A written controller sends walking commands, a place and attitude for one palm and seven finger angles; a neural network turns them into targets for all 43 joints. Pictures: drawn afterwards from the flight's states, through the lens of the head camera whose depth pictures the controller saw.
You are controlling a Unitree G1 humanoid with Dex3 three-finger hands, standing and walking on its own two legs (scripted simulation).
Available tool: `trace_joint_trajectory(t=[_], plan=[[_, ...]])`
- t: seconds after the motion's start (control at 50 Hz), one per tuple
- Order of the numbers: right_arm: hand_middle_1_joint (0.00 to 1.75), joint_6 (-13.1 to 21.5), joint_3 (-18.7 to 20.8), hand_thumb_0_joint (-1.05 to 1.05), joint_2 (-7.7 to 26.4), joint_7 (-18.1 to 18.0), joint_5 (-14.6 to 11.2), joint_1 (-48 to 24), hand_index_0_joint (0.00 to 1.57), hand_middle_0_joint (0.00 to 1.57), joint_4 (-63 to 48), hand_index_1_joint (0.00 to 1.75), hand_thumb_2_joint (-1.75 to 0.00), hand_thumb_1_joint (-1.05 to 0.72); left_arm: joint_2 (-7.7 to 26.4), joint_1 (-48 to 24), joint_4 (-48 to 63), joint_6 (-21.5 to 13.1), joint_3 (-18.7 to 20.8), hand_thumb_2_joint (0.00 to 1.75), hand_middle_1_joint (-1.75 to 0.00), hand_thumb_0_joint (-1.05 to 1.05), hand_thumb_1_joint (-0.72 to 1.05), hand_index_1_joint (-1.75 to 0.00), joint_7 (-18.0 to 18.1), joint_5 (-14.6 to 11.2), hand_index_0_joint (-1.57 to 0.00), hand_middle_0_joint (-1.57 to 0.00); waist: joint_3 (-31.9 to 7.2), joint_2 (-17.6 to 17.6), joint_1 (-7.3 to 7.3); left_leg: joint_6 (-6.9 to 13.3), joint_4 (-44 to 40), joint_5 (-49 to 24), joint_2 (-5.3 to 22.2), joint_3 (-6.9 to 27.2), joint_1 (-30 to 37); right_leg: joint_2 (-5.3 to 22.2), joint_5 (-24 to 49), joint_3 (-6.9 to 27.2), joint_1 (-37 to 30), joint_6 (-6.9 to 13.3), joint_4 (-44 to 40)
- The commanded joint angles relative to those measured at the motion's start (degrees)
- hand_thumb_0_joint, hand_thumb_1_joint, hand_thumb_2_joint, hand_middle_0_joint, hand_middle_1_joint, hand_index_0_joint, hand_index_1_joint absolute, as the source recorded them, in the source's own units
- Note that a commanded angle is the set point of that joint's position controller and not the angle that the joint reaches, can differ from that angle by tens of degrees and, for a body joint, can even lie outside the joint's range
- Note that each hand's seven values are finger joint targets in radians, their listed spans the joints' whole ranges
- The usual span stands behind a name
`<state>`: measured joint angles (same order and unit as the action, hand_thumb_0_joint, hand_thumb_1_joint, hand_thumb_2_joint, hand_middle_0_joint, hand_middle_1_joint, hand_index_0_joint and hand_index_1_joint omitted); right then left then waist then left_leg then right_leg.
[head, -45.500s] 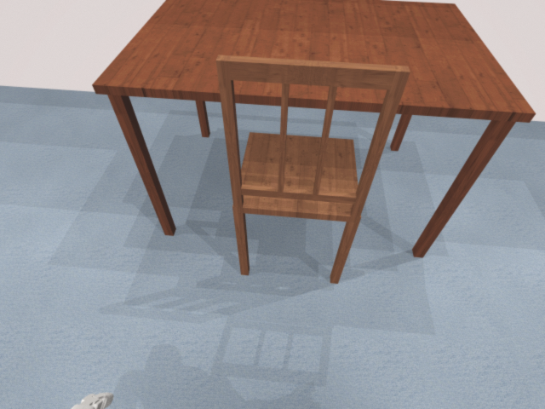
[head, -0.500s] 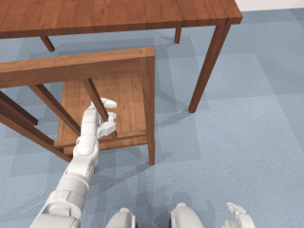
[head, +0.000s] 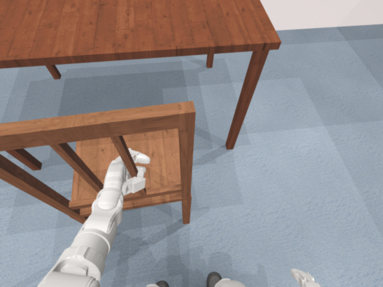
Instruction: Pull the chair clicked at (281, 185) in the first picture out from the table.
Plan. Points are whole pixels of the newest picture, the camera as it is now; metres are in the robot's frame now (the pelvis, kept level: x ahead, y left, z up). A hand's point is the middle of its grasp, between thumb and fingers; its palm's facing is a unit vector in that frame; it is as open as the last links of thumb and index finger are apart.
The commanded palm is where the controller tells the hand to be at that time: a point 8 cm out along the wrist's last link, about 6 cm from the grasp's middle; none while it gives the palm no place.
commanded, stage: step backward, pulling the chair out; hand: left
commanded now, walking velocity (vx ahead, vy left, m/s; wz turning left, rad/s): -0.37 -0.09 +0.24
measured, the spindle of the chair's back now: (88, 176) +0.37 +0.23 -0.07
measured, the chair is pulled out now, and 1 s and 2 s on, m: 0.24 0.33 0.33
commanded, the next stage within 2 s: none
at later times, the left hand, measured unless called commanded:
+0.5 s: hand (148, 210) +0.28 +0.09 -0.07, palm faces +0.00 -0.98 -0.19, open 5.0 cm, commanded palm +0.27 +0.14 -0.06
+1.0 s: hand (148, 215) +0.27 +0.09 -0.07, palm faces -0.03 -0.98 -0.20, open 5.0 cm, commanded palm +0.27 +0.14 -0.06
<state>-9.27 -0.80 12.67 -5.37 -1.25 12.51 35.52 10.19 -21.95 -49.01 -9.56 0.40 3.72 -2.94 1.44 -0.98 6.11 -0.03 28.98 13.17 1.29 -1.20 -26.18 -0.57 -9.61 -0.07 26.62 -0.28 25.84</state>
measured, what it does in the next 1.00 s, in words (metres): shifts its weight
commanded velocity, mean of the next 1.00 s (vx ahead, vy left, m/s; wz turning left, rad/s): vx -0.38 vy -0.04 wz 0.20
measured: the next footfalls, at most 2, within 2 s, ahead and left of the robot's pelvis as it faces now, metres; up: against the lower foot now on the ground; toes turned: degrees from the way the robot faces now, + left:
none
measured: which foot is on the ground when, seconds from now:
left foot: down 0.00-1.00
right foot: down 0.00-1.00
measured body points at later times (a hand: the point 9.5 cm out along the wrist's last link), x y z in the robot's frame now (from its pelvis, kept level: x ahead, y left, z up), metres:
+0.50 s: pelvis -0.06 -0.03 -0.01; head +0.01 -0.05 +0.44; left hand +0.28 +0.14 -0.05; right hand +0.03 -0.30 -0.14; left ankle +0.00 +0.12 -0.74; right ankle +0.02 -0.12 -0.74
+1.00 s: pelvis -0.06 -0.03 -0.01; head +0.01 -0.04 +0.44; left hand +0.27 +0.14 -0.05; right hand +0.05 -0.27 -0.14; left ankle +0.00 +0.12 -0.74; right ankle +0.02 -0.12 -0.74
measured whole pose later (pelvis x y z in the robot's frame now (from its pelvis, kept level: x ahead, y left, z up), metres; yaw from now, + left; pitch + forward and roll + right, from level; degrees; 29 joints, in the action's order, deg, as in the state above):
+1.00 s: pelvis -0.06 -0.03 -0.01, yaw +2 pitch +4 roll +1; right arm -0.8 -0.6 13.1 -5.7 -1.8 11.3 41.5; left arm 7.0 -24.3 -57.9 -13.0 -2.3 5.8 -2.1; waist 4.2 -1.9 3.6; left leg -1.7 29.8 8.6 0.8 1.1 -25.6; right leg 0.0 -7.9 -2.3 27.1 1.5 30.6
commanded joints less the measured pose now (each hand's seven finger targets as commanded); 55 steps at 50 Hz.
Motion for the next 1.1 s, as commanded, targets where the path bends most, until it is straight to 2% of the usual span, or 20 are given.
trace_joint_trajectory(t=[0.0, 0.08, 0.14, 0.18, 0.24, 0.28, 0.32, 0.36, 0.38, 0.46, 0.48, 0.5, 0.58, 0.66, 0.84, 0.88, 0.96, 0.98, 1.04, 1.08], plan=[[0.3, 2.25, 3.22, 0.0, 8.52, -1.1, 0.11, 2.25, 0.2, 0.2, -4.2, 0.3, -0.9, -0.9, 7.36, -14.21, 9.33, -3.04, -0.2, 0.9, -1.45, 0.0, 0.9, -1.45, 1.07, 3.17, -0.5, -0.5, -27.74, -7.12, -1.07, -0.23, -0.07, -34.65, 3.78, 4.3, 20.68, 0.94, 18.56, -1.34, -7.19, -0.41, 0.23], [0.3, 3.11, 3.07, 0.0, 8.49, -1.23, -0.17, 1.36, 0.2, 0.2, -3.5, 0.3, -0.9, -0.9, 8.12, -16.63, 7.36, -3.95, 0.24, 0.9, -1.45, 0.0, 0.9, -1.45, 1.5, 3.14, -0.5, -0.5, -25.8, -6.18, -0.95, 0.2, -1.58, -25.8, 3.36, 4.68, 18.24, 0.78, 12.28, -1.23, -6.22, -0.61, -0.8], [0.3, 3.93, 2.78, 0.0, 7.98, -1.15, -0.49, 0.46, 0.2, 0.2, -3.45, 0.3, -0.9, -0.9, 6.81, -17.19, 6.23, -4.51, -0.72, 0.9, -1.45, 0.0, 0.9, -1.45, 1.57, 2.79, -0.5, -0.5, -24.94, -5.17, -1.28, 0.48, -2.66, -20.34, 3.14, 4.93, 16.17, 0.89, 9.02, -1.15, -6.63, -0.73, -0.89], [0.3, 4.44, 3.01, 0.0, 8.38, -1.27, -0.52, 0.41, 0.2, 0.2, -3.02, 0.3, -0.9, -0.9, 8.31, -17.41, 5.49, -4.76, 0.43, 0.9, -1.45, 0.0, 0.9, -1.45, 1.94, 2.9, -0.5, -0.5, -24.75, -4.71, -1.23, 0.68, -3.1, -17.71, 2.95, 4.83, 15.63, 0.97, 7.45, -0.91, -6.8, -0.8, -1.16], [0.3, 5.3, 2.77, 0.0, 7.99, -1.13, -0.89, -0.14, 0.2, 0.2, -2.93, 0.3, -0.9, -0.9, 7.25, -18.06, 5.25, -5.17, -0.44, 0.9, -1.45, 0.0, 0.9, -1.45, 2.13, 2.66, -0.5, -0.5, -24.44, -4.92, -1.57, 0.75, -3.39, -13.78, 2.43, 4.62, 14.08, 1.31, 5.57, -0.62, -7.71, -0.78, -1.4], [0.3, 5.75, 3.02, 0.0, 8.52, -1.15, -0.87, -0.12, 0.2, 0.2, -2.58, 0.3, -0.9, -0.9, 9.17, -18.11, 4.48, -5.22, 0.88, 0.9, -1.45, 0.0, 0.9, -1.45, 2.57, 2.81, -0.5, -0.5, -23.49, -4.23, -1.53, 0.83, -3.36, -11.12, 2.05, 4.27, 13.21, 1.65, 3.9, -0.27, -7.81, -0.9, -2.03], [0.3, 6.21, 2.84, 0.0, 8.18, -0.93, -1.16, -0.36, 0.2, 0.2, -2.48, 0.3, -0.9, -0.9, 8.18, -18.53, 4.49, -5.34, -0.02, 0.9, -1.45, 0.0, 0.9, -1.45, 2.69, 2.6, -0.5, -0.5, -23.31, -3.86, -1.68, 0.77, -3.41, -8.24, 1.58, 3.9, 12.04, 2.2, 2.41, 0.12, -8.8, -0.83, -2.6], [0.3, 6.68, 2.72, 0.0, 8.11, -0.86, -1.33, -0.46, 0.2, 0.2, -2.48, 0.3, -0.9, -0.9, 8.36, -18.93, 4.22, -5.61, -0.08, 0.9, -1.45, 0.0, 0.9, -1.45, 2.93, 2.62, -0.5, -0.5, -22.58, -2.18, -1.69, 0.7, -2.87, -6.04, 0.73, 3.21, 11.21, 2.98, 0.41, 0.62, -9.07, -0.85, -3.73], [0.3, 6.85, 3.06, 0.0, 8.66, -0.93, -1.32, -0.26, 0.2, 0.2, -1.96, 0.3, -0.9, -0.9, 10.14, -18.91, 3.49, -5.58, 1.15, 0.9, -1.45, 0.0, 0.9, -1.45, 3.25, 2.74, -0.5, -0.5, -22.25, -1.78, -1.57, 0.63, -2.45, -5.09, 0.49, 2.86, 11.46, 3.42, -0.77, 0.97, -8.73, -0.91, -4.48], [0.3, 7.82, 2.85, 0.0, 8.37, -0.67, -1.58, -0.46, 0.2, 0.2, -1.98, 0.3, -0.9, -0.9, 9.22, -19.73, 3.25, -5.8, -0.08, 0.9, -1.45, 0.0, 0.9, -1.45, 3.48, 2.59, -0.5, -0.5, -20.91, -0.84, -1.77, 0.44, -1.79, -1.1, -0.6, 1.98, 10.59, 5.03, -5.45, 1.96, -8.72, -0.89, -6.39], [0.3, 7.99, 3.18, 0.0, 9.04, -0.72, -1.51, -0.29, 0.2, 0.2, -1.51, 0.3, -0.9, -0.9, 10.56, -19.31, 2.23, -5.63, 1.11, 0.9, -1.45, 0.0, 0.9, -1.45, 3.78, 2.68, -0.5, -0.5, -20.24, 0.04, -1.8, 0.45, -1.69, -0.91, -0.59, 2.08, 10.89, 5.08, -6.23, 1.94, -8.35, -0.92, -6.82], [0.3, 8.18, 3.0, 0.0, 8.75, -0.64, -1.55, -0.27, 0.2, 0.2, -1.64, 0.3, -0.9, -0.9, 9.22, -19.6, 2.75, -5.66, -0.11, 0.9, -1.45, 0.0, 0.9, -1.45, 3.73, 2.6, -0.5, -0.5, -20.3, -0.94, -1.81, 0.38, -2.18, -1.12, -0.39, 2.34, 10.83, 5.15, -6.4, 1.78, -8.77, -0.85, -6.36], [0.3, 8.86, 3.31, 0.0, 9.29, -0.72, -1.4, -0.34, 0.2, 0.2, -1.14, 0.3, -0.9, -0.9, 10.23, -19.67, 2.14, -5.62, 0.67, 0.9, -1.45, 0.0, 0.9, -1.45, 4.14, 2.62, -0.5, -0.5, -19.61, 0.2, -2.12, 0.57, -2.1, -0.03, -0.38, 2.56, 10.81, 5.33, -8.72, 2.28, -8.62, -1.08, -7.05], [0.3, 9.43, 3.03, 0.0, 9.19, -0.77, -1.39, -0.49, 0.2, 0.2, -1.27, 0.3, -0.9, -0.9, 8.94, -19.88, 2.56, -5.88, -0.64, 0.9, -1.45, 0.0, 0.9, -1.45, 4.15, 2.47, -0.5, -0.5, -18.69, -0.48, -2.41, 0.61, -2.55, 1.01, -0.14, 3.21, 10.03, 5.36, -10.32, 2.04, -8.08, -0.78, -6.61], [0.3, 10.54, 3.2, 0.0, 9.33, -1.33, -0.64, -0.9, 0.2, 0.2, -0.33, 0.3, -0.9, -0.9, 6.56, -21.3, 3.21, -6.42, -1.7, 0.9, -1.45, 0.0, 0.9, -1.45, 3.79, 2.9, -0.5, -0.5, -20.57, -3.6, -2.88, 1.84, -5.8, -5.15, 3.77, 8.25, 10.28, 1.63, -5.18, 0.29, -8.54, -0.38, 0.74], [0.3, 10.6, 3.54, 0.0, 9.52, -1.49, -0.27, -0.65, 0.2, 0.2, 0.34, 0.3, -0.9, -0.9, 7.68, -21.8, 2.67, -6.36, -0.78, 0.9, -1.45, 0.0, 0.9, -1.45, 3.9, 3.09, -0.5, -0.5, -20.34, -3.05, -2.67, 1.79, -4.79, -7.17, 3.78, 7.91, 10.88, 1.7, -3.69, 0.28, -8.18, -0.47, 0.62], [0.3, 10.76, 3.22, 0.0, 8.65, -1.39, -0.42, -0.63, 0.2, 0.2, 0.71, 0.3, -0.9, -0.9, 6.72, -22.8, 2.5, -6.54, -1.65, 0.9, -1.45, 0.0, 0.9, -1.45, 3.72, 3.26, -0.5, -0.5, -20.59, -1.16, -2.64, 1.15, -2.69, -6.75, 2.68, 6.17, 10.16, 3.09, -3.1, 0.92, -8.12, -0.4, -0.65], [0.3, 10.85, 3.6, 0.0, 9.25, -1.55, -0.34, -0.25, 0.2, 0.2, 1.05, 0.3, -0.9, -0.9, 8.36, -22.73, 1.93, -6.4, -0.38, 0.9, -1.45, 0.0, 0.9, -1.45, 4.01, 3.25, -0.5, -0.5, -20.24, -0.07, -2.6, 0.99, -2.17, -6.5, 2.32, 5.81, 10.42, 3.32, -3.36, 1.0, -8.09, -0.4, -1.47], [0.3, 11.13, 3.27, 0.0, 8.44, -1.45, -0.55, -0.57, 0.2, 0.2, 0.91, 0.3, -0.9, -0.9, 7.29, -23.31, 2.11, -6.71, -1.33, 0.9, -1.45, 0.0, 0.9, -1.45, 3.92, 3.16, -0.5, -0.5, -19.96, 0.51, -2.56, 0.62, -0.93, -4.88, 1.33, 4.67, 10.34, 4.74, -4.85, 1.45, -7.46, -0.29, -2.89], [0.3, 11.23, 3.53, 0.0, 8.78, -1.67, -0.49, -0.4, 0.2, 0.2, 1.46, 0.3, -0.9, -0.9, 8.89, -23.2, 1.58, -6.66, -0.15, 0.9, -1.45, 0.0, 0.9, -1.45, 4.26, 3.27, -0.5, -0.5, -20.47, 1.72, -2.48, 0.44, -0.34, -5.4, 0.78, 4.23, 10.87, 5.27, -4.46, 1.55, -8.23, -0.31, -3.39]])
